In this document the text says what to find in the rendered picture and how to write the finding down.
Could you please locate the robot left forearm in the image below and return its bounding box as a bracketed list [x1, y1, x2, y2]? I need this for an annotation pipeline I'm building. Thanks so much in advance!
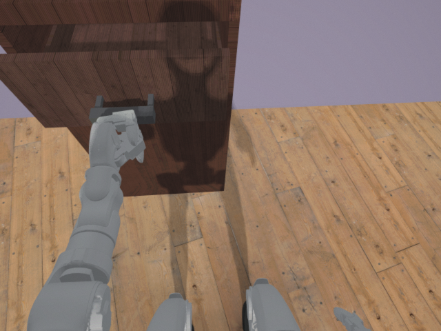
[27, 165, 123, 331]

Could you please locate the left robot hand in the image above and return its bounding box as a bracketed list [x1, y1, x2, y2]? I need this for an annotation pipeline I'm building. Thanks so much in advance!
[89, 110, 145, 172]

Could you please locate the cabinet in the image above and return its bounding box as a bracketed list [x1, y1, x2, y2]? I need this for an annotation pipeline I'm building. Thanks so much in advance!
[0, 0, 242, 197]

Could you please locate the robot shin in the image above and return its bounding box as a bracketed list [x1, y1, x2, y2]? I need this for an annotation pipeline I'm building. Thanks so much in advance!
[169, 293, 183, 299]
[248, 278, 269, 331]

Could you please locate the left robot shin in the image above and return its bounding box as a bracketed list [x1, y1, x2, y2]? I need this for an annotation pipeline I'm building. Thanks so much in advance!
[169, 293, 183, 299]

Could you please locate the handle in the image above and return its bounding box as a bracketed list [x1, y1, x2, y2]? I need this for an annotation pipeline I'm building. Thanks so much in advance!
[89, 94, 156, 124]

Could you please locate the right robot hand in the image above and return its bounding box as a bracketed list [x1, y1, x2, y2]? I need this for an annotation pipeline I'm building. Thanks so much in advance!
[334, 307, 371, 331]

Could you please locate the robot left upper arm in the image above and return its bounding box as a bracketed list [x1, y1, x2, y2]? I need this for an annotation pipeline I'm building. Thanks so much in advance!
[30, 281, 112, 331]

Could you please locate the drawer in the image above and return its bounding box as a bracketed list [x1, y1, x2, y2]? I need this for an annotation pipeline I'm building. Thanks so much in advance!
[0, 21, 230, 128]

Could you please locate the right robot shin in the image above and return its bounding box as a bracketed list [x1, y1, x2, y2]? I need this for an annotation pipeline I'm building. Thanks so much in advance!
[248, 278, 269, 331]

